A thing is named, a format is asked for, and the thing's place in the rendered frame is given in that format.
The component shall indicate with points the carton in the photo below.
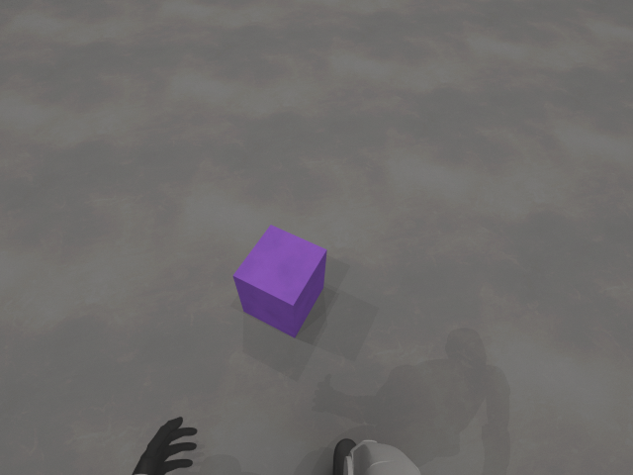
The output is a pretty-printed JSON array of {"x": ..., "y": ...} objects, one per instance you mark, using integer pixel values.
[{"x": 280, "y": 280}]

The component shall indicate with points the robot right foot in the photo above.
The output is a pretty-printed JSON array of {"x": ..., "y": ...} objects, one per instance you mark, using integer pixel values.
[{"x": 341, "y": 450}]

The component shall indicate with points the right robot thigh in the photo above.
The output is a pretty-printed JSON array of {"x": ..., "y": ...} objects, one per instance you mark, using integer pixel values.
[{"x": 378, "y": 459}]

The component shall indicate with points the robot left hand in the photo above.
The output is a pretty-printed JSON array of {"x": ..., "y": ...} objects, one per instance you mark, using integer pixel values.
[{"x": 158, "y": 450}]

